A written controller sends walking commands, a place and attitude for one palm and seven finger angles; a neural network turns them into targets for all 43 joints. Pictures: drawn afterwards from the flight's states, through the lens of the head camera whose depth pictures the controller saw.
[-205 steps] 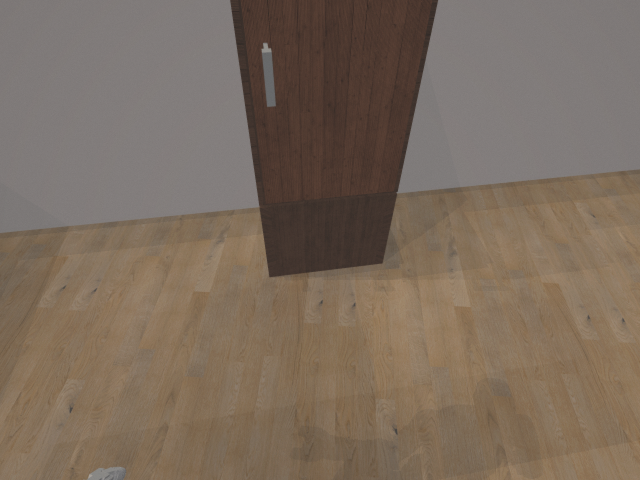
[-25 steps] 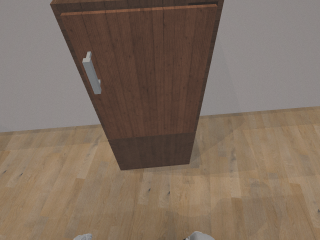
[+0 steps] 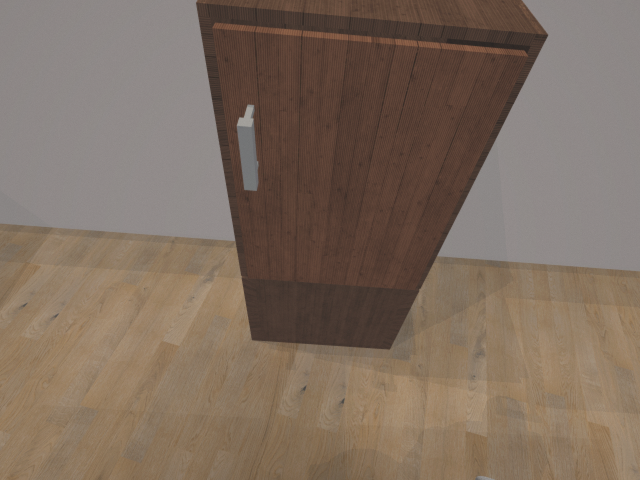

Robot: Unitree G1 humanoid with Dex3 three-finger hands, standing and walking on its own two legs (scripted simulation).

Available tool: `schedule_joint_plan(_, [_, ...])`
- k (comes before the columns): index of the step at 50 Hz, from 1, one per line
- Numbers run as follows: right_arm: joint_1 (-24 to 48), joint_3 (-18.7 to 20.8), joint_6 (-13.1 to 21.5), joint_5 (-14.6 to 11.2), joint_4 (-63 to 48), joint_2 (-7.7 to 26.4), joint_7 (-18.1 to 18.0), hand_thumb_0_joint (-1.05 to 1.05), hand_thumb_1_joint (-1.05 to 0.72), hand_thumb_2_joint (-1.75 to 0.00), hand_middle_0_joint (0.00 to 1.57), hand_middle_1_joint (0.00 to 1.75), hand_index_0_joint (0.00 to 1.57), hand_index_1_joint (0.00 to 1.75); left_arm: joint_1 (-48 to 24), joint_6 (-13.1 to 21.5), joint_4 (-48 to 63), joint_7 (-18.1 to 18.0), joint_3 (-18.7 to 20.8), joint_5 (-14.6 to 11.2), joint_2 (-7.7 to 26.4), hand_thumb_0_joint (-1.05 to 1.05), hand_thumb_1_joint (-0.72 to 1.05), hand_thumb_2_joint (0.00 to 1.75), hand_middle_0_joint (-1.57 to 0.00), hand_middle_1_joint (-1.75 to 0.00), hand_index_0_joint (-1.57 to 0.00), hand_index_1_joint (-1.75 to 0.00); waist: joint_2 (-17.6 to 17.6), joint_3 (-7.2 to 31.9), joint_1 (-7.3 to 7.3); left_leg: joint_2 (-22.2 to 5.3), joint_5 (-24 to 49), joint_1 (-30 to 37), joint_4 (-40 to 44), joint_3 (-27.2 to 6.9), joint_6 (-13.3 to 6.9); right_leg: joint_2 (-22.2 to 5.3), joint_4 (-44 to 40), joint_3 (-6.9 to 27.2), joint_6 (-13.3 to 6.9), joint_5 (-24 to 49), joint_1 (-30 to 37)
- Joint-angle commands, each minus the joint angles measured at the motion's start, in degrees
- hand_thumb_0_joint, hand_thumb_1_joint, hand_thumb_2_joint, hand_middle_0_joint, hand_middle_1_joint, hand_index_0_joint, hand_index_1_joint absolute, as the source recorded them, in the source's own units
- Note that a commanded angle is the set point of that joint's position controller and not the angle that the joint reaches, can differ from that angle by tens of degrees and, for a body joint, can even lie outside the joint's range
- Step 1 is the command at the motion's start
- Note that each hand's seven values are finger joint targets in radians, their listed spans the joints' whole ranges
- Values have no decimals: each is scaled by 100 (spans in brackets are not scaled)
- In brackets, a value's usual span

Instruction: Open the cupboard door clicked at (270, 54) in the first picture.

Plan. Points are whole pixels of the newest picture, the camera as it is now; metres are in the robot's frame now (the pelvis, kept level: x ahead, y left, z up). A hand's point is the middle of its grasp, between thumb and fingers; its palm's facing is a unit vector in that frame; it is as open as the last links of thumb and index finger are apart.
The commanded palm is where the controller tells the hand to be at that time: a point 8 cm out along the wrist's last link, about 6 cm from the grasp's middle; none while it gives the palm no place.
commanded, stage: come to a stop and stand still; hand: left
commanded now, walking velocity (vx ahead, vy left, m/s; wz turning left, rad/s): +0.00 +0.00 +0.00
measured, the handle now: (250, 148) +0.56 +0.18 +0.08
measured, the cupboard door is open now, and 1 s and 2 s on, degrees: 0 0 0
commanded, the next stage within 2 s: look again from close up in 0.90 s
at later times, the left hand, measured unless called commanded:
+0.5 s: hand out of the picture -0.03 +0.17 -0.16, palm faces +0.00 -0.98 -0.18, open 7.4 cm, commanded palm none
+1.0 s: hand out of the picture -0.07 +0.14 -0.16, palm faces +0.02 -0.99 -0.13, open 7.4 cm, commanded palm none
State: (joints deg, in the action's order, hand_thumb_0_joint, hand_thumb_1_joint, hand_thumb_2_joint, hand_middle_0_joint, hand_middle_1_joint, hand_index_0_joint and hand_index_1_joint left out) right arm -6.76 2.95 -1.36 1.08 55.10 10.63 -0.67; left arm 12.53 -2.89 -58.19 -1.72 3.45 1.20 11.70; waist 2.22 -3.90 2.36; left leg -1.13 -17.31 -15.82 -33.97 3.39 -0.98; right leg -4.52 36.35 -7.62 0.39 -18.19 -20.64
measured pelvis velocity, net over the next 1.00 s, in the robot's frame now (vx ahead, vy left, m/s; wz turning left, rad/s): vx -0.04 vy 0.00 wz -0.03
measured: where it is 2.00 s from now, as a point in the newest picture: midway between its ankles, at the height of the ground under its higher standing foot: outside the picture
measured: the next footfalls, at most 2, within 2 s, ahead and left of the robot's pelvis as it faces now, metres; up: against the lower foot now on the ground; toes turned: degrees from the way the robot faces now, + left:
right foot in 0.28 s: -0.01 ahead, -0.11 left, +0.00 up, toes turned -4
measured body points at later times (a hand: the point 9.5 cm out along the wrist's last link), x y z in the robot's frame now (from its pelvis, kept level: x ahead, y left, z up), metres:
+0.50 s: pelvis -0.03 +0.00 +0.02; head -0.04 +0.00 +0.47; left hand -0.02 +0.22 -0.15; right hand -0.04 -0.22 -0.15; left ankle +0.01 +0.10 -0.73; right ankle -0.05 -0.11 -0.73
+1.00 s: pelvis -0.04 +0.00 +0.01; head -0.04 +0.00 +0.46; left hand -0.07 +0.19 -0.15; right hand -0.08 -0.20 -0.15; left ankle +0.01 +0.10 -0.73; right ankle -0.05 -0.11 -0.73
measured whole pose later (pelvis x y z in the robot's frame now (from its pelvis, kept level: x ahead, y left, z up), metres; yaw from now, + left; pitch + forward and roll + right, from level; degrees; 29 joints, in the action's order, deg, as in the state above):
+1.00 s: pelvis -0.04 +0.00 +0.01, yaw -1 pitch -2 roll +0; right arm -18.5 0.7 0.0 0.4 67.1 5.2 -1.8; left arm 19.4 -0.1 -66.0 -2.3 -0.2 0.5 5.3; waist 0.2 -1.2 -0.2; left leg -1.2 -8.6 -13.5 -23.6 4.8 -1.0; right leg 0.1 24.2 -2.3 -0.7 -14.1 -8.6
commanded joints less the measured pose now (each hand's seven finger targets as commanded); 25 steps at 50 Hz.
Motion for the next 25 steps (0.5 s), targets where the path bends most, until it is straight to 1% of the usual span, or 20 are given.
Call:
schedule_joint_plan(1, [-69,55,86,54,-260,880,-156,0,-90,-90,20,30,20,30,236,21,273,12,96,33,408,0,90,90,-20,-30,-20,-30,-1459,266,-83,-1543,1333,-143,2068,-1557,-820,211,1969,951,29,-949,-310])
schedule_joint_plan(2, [18,11,98,35,-264,778,-160,0,-90,-90,20,30,20,30,405,35,171,30,86,31,404,0,90,90,-20,-30,-20,-30,-1175,322,-18,-1372,1419,29,1941,-1261,-806,233,2153,941,35,-757,-351])
schedule_joint_plan(3, [-2,0,120,17,-242,737,-158,0,-90,-90,20,30,20,30,522,62,81,39,64,32,352,0,90,90,-20,-30,-20,-30,-1001,436,-15,-1221,1675,335,1858,-1032,-770,234,2145,898,71,-624,-411])
schedule_joint_plan(4, [-130,-7,142,-4,-179,698,-160,0,-90,-90,20,30,20,30,551,82,42,35,35,23,338,0,90,90,-20,-30,-20,-30,-928,550,-63,-1164,1948,626,1823,-945,-762,224,2005,876,103,-584,-419])
schedule_joint_plan(5, [-223,-11,164,-32,-109,657,-169,0,-90,-90,20,30,20,30,526,102,16,36,7,16,328,0,90,90,-20,-30,-20,-30,-770,601,-91,-1197,2236,811,1792,-932,-809,161,1710,840,138,-596,-363])
schedule_joint_plan(8, [-530,20,171,-24,124,657,-173,0,-90,-90,20,30,20,30,374,125,-1,12,-113,-3,164,0,90,90,-20,-30,-20,-30,-864,608,-267,-1298,2399,1157,1759,-1062,-889,96,530,671,174,-796,19])
schedule_joint_plan(9, [-645,31,170,-20,199,669,-166,0,-90,-90,20,30,20,30,370,136,-27,5,-135,-7,146,0,90,90,-20,-30,-20,-30,-849,609,-293,-1284,2408,1163,1732,-1102,-874,121,142,651,158,-726,192])
schedule_joint_plan(10, [-688,29,183,-34,261,645,-156,0,-90,-90,20,30,20,30,418,159,-76,1,-138,-16,173,0,90,90,-20,-30,-20,-30,-879,565,-269,-1247,2600,1087,1668,-1102,-837,133,-328,643,134,-487,421])
schedule_joint_plan(11, [-695,18,191,-52,317,634,-153,0,-90,-90,20,30,20,30,590,181,-175,-11,-151,-23,169,0,90,90,-20,-30,-20,-30,-729,630,-194,-1145,2474,980,1564,-1055,-719,142,-865,625,125,-52,778])
schedule_joint_plan(12, [-670,-7,212,-86,355,583,-150,0,-90,-90,20,30,20,30,801,224,-294,-26,-161,-26,190,0,90,90,-20,-30,-20,-30,-604,696,-107,-975,2204,872,1395,-930,-520,76,-1561,682,104,576,1150])
schedule_joint_plan(13, [-692,-29,229,-125,378,433,-130,0,-90,-90,20,30,20,30,840,278,-375,-49,-174,-20,305,0,90,90,-20,-30,-20,-30,-335,607,-174,-742,1705,588,1309,-773,-263,-178,-1792,1030,2,1071,1379])
schedule_joint_plan(14, [-720,-68,229,-139,397,332,-104,0,-90,-90,20,30,20,30,728,307,-383,-56,-195,-28,380,0,90,90,-20,-30,-20,-30,-210,419,-263,-560,1259,522,1410,-645,-90,-421,-1768,1200,-127,1240,1220])
schedule_joint_plan(15, [-740,-84,212,-122,468,304,-79,0,-90,-90,20,30,20,30,651,308,-392,-56,-206,-27,403,0,90,90,-20,-30,-20,-30,-335,321,-269,-500,1340,590,1470,-631,-40,-467,-1712,1135,-175,1292,1090])
schedule_joint_plan(16, [-714,-92,190,-84,517,280,-89,0,-90,-90,20,30,20,30,627,355,-439,-53,-206,-24,369,0,90,90,-20,-30,-20,-30,421,324,-282,-464,1363,724,1355,-513,-16,-363,-1716,1200,-174,1418,951])
schedule_joint_plan(17, [-805,-86,184,-79,571,331,-90,0,-90,-90,20,30,20,30,585,368,-447,-52,-240,-41,290,0,90,90,-20,-30,-20,-30,711,242,-318,-450,1123,838,1388,-464,-15,-389,-1842,1224,-186,1109,779])
schedule_joint_plan(19, [-902,-120,175,-69,712,365,-76,0,-90,-90,20,30,20,30,507,346,-441,-47,-258,-52,257,0,90,90,-20,-30,-20,-30,361,0,-335,-446,795,856,1544,-487,-11,-315,-1982,1218,-174,335,520])
schedule_joint_plan(20, [-928,-132,168,-72,771,342,-73,0,-90,-90,20,30,20,30,500,328,-449,-49,-249,-46,272,0,90,90,-20,-30,-20,-30,183,-163,-320,-444,649,744,1593,-505,-12,-261,-2009,1180,-163,143,475])
schedule_joint_plan(21, [-968,-148,166,-63,802,327,-75,0,-90,-90,20,30,20,30,547,315,-456,-48,-251,-53,257,0,90,90,-20,-30,-20,-30,47,-181,-308,-441,501,691,1655,-504,-9,-245,-2014,1180,-158,37,474])
schedule_joint_plan(23, [-1054,-163,156,-52,855,310,-83,0,-90,-90,20,30,20,30,586,295,-487,-45,-245,-60,241,0,90,90,-20,-30,-20,-30,-130,-255,-287,-428,199,535,1751,-555,-6,-204,-2020,1180,-158,-143,471])
schedule_joint_plan(25, [-1166,-171,146,-46,915,281,-93,0,-90,-90,20,30,20,30,626,279,-512,-48,-232,-56,217,0,90,90,-20,-30,-20,-30,-152,-319,-266,-451,-36,373,1815,-605,-12,-164,-2024,1131,-161,-253,522])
